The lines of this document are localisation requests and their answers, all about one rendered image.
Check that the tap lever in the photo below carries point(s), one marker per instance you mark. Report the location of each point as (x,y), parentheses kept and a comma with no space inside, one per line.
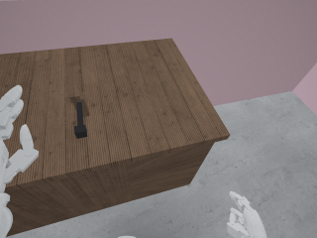
(80,130)

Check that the left robot forearm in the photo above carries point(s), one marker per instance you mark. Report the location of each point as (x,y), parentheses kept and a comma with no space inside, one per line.
(6,216)

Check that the left robot hand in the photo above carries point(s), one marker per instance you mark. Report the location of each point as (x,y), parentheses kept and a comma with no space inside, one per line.
(10,107)

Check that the counter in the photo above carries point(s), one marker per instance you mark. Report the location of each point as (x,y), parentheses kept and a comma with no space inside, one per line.
(149,123)

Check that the right robot hand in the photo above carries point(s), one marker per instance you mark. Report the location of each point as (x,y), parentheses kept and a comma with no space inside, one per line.
(247,224)

